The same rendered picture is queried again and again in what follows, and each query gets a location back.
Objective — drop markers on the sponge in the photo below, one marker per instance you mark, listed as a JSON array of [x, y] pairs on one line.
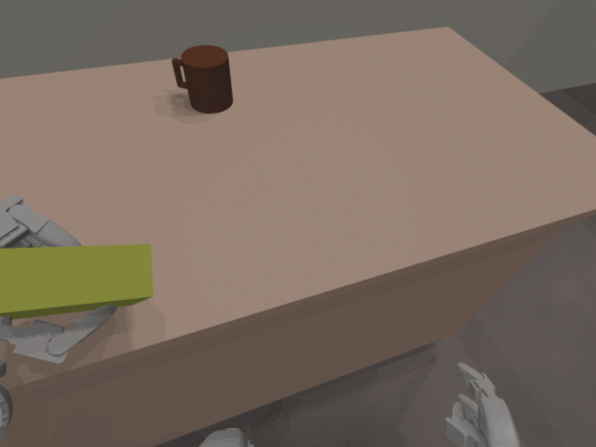
[[36, 282]]

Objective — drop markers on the robot left hand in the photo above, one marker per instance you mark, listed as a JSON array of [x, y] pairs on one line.
[[20, 227]]

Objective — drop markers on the table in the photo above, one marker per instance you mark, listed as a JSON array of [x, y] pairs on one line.
[[360, 198]]

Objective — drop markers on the robot right hand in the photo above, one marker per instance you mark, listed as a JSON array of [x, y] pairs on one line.
[[491, 423]]

